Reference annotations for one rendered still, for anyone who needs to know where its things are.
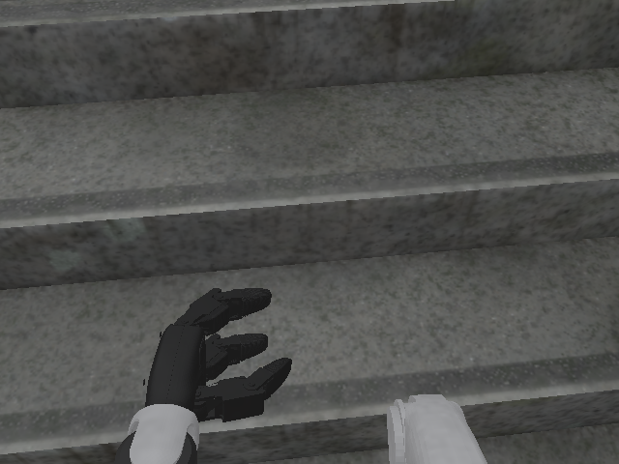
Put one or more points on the right robot thigh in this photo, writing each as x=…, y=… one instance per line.
x=430, y=430

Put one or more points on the robot left hand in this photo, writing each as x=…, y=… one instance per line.
x=185, y=361

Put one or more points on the left robot forearm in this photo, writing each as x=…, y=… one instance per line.
x=161, y=434

